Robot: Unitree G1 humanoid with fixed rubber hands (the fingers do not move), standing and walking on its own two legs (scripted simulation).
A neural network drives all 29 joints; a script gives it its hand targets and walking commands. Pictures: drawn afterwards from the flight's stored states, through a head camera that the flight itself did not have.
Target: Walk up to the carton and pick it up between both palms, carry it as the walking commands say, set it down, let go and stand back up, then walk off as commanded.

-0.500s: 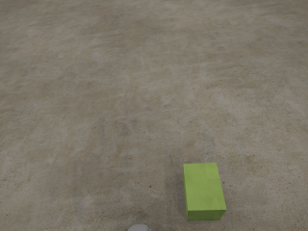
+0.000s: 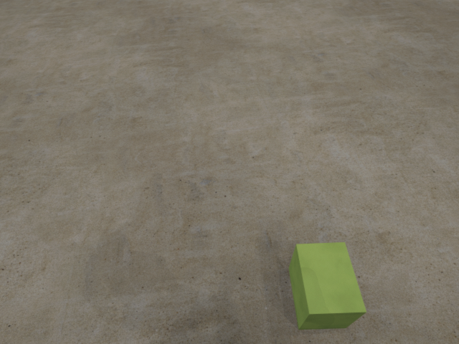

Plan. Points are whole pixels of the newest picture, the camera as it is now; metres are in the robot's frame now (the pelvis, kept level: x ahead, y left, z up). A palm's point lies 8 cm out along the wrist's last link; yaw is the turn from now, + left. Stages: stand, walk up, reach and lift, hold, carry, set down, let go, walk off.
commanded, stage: walk off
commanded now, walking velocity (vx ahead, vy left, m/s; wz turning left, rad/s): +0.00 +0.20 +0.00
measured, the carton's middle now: (321, 286) +0.42 -0.30 -0.65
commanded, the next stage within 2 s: none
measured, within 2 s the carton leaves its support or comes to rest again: neither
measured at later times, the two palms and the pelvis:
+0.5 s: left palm out of the picture -0.03 +0.41 -0.13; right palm out of the picture +0.10 -0.13 -0.12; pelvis +0.00 +0.13 +0.00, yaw +2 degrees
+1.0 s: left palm out of the picture +0.01 +0.48 -0.10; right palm out of the picture +0.04 -0.02 -0.14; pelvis +0.00 +0.22 +0.01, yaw +2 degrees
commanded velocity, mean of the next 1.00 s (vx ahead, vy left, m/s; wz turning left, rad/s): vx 0.00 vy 0.20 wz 0.00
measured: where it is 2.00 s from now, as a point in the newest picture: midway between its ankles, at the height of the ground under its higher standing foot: outside the picture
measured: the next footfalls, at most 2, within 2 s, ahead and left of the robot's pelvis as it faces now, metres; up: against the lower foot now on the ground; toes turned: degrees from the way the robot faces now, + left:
right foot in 0.06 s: +0.04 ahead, -0.07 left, +0.00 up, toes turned -8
left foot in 0.48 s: +0.05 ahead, +0.27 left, +0.00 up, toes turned +7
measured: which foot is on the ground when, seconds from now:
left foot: down 0.00-0.06, up 0.08-0.46, down 0.48-0.84, up 0.86-1.00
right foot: up 0.00-0.04, down 0.06-0.48, up 0.50-0.82, down 0.84-1.00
